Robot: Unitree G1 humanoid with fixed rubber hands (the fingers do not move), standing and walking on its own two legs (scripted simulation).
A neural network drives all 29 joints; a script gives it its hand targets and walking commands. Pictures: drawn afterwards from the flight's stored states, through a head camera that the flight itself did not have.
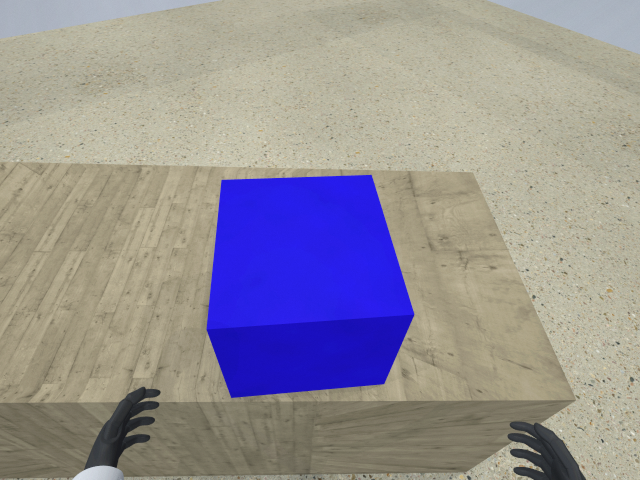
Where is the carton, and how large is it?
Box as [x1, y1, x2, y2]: [207, 175, 413, 397]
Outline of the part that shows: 371,175 221,180 207,319 207,331 231,397 380,384 384,382 413,316 413,311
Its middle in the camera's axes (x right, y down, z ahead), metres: -0.03 +0.07 +0.66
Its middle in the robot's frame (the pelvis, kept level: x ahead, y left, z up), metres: +0.45 +0.03 -0.07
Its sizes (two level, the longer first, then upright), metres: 0.285 0.262 0.233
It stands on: a pedestal, 0.59 m high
